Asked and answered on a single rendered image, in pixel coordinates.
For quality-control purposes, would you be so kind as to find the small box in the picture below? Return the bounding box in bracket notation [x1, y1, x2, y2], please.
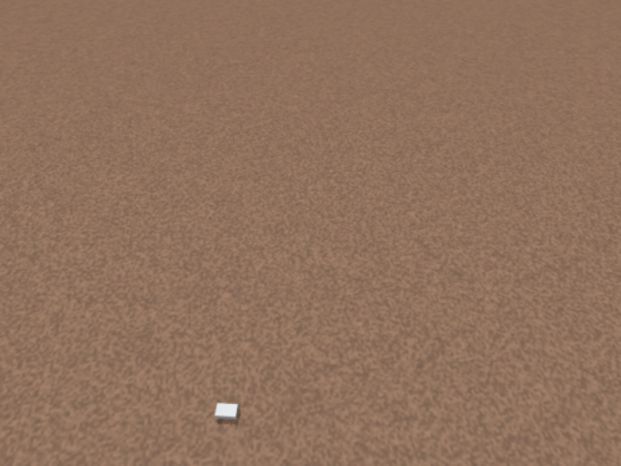
[215, 403, 239, 419]

